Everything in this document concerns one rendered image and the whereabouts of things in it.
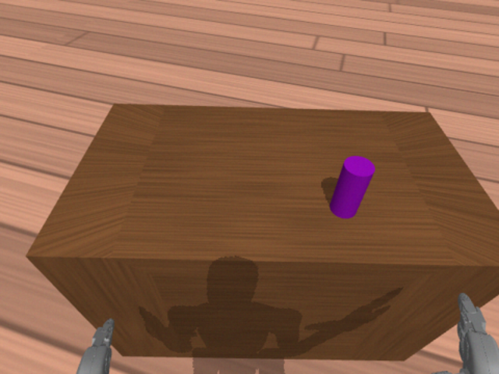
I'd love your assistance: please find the right robot hand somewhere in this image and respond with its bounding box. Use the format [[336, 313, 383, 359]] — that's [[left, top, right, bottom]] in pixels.
[[431, 293, 499, 374]]

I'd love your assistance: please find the left robot hand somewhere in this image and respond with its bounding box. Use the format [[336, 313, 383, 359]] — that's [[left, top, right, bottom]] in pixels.
[[76, 319, 115, 374]]

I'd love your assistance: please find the can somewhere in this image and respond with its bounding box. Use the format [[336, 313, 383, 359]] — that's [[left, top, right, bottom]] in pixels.
[[330, 156, 375, 219]]

